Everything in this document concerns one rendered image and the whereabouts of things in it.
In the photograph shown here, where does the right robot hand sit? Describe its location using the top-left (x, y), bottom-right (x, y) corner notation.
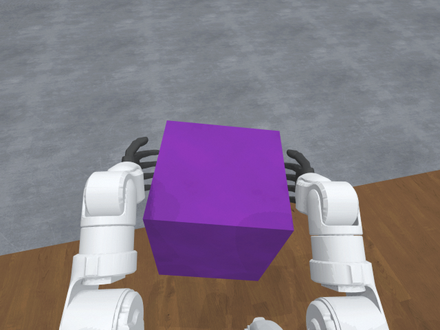
top-left (284, 149), bottom-right (314, 203)

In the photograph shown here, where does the robot right forearm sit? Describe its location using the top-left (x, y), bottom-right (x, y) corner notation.
top-left (295, 173), bottom-right (389, 330)

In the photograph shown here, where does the right robot upper arm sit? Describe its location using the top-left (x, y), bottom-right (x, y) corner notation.
top-left (306, 296), bottom-right (388, 330)

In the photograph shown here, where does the left robot upper arm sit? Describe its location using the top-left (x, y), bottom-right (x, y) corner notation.
top-left (60, 288), bottom-right (144, 330)

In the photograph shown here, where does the robot left forearm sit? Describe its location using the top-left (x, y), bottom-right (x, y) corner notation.
top-left (59, 162), bottom-right (145, 330)

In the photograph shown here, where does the carton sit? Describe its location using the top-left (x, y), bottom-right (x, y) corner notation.
top-left (143, 120), bottom-right (294, 281)

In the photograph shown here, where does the left robot hand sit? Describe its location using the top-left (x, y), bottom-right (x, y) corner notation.
top-left (122, 137), bottom-right (159, 191)

